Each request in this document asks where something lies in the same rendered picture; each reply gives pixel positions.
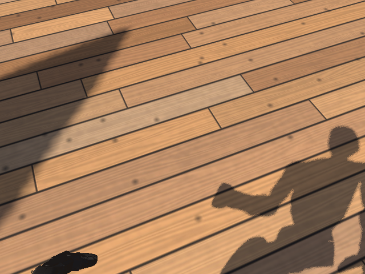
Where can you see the left robot hand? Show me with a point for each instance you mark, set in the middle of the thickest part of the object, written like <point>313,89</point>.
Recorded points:
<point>66,262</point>

